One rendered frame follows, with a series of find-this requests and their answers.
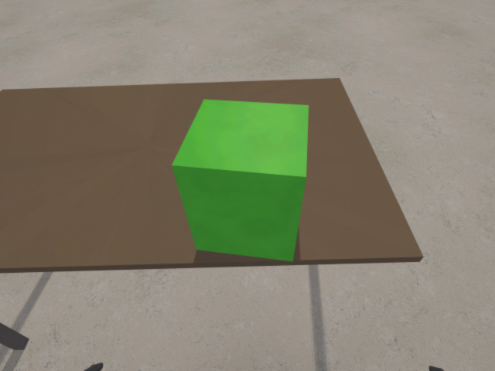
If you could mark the carton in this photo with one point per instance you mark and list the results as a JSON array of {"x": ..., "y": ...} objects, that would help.
[{"x": 241, "y": 174}]

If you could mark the table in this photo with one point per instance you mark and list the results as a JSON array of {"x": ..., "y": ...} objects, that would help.
[{"x": 86, "y": 181}]

